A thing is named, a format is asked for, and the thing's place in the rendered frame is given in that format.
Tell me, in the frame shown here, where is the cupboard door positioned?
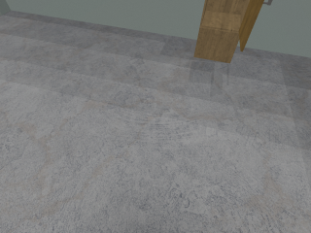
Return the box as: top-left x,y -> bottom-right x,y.
238,0 -> 264,51

